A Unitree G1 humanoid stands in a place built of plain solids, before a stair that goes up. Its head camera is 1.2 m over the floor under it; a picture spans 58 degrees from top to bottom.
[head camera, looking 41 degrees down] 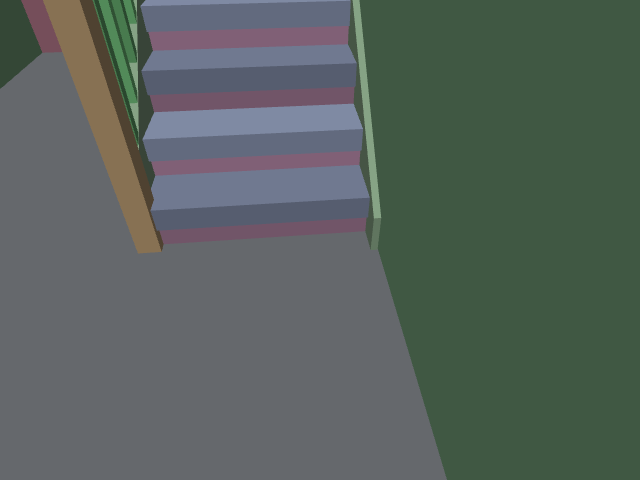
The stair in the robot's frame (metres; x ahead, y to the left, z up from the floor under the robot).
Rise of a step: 0.19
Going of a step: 0.22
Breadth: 0.88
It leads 6 degrees to the left of straight ahead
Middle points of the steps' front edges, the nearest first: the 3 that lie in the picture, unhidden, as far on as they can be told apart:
1.37 0.23 0.20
1.59 0.26 0.38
1.81 0.28 0.57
